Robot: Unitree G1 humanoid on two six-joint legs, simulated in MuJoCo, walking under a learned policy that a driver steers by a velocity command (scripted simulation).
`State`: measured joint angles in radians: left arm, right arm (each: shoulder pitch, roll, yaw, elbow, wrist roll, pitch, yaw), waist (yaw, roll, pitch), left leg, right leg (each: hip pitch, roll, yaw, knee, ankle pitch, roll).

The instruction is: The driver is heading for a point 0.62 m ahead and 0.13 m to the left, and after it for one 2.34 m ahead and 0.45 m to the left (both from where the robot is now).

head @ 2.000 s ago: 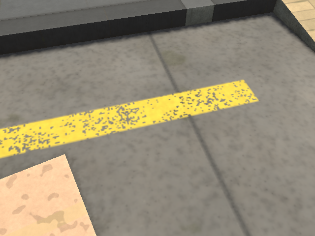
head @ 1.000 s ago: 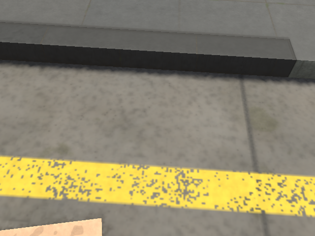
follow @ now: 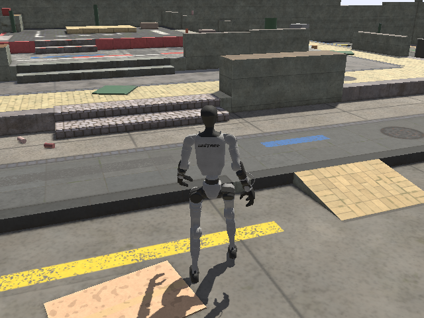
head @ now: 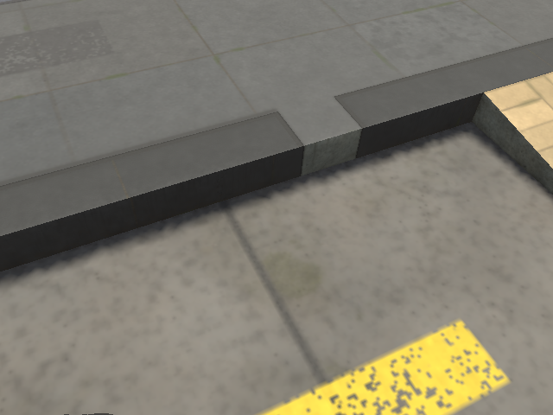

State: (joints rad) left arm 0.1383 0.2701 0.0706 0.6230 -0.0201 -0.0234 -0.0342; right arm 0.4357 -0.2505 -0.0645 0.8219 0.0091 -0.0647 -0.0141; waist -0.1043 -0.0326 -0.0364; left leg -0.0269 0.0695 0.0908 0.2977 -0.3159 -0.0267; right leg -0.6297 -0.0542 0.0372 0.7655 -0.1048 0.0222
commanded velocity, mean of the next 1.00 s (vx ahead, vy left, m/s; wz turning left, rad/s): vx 0.49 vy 0.00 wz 0.33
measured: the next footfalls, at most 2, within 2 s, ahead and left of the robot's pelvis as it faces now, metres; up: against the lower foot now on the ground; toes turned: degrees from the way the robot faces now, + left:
right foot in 0.10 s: +0.17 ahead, -0.15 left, +0.00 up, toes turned +0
left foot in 0.60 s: +0.45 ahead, +0.14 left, +0.00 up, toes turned +19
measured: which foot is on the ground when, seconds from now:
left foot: down 0.00-0.10, up 0.12-0.58, down 0.60-1.00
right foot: up 0.00-0.08, down 0.10-0.62, up 0.64-1.00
